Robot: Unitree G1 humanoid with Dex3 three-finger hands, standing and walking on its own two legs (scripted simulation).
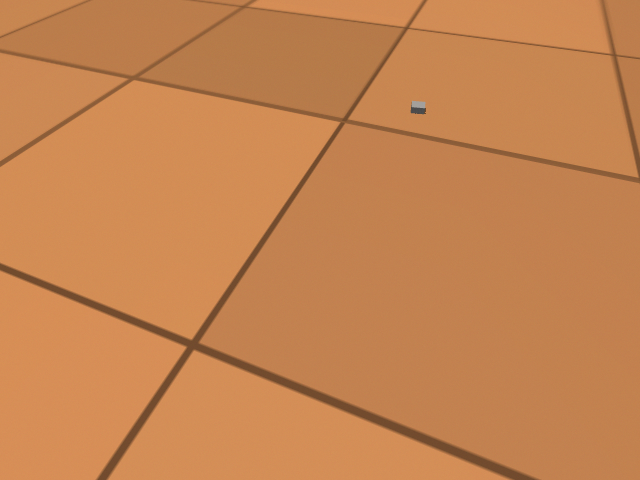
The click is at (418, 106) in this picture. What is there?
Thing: small box
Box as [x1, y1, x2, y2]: [411, 101, 424, 113]
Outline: 412,101 411,112 423,113 424,102
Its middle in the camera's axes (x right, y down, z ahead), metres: +0.61 -0.82 +2.39
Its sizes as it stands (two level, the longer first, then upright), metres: 0.080 0.078 0.039
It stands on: the floor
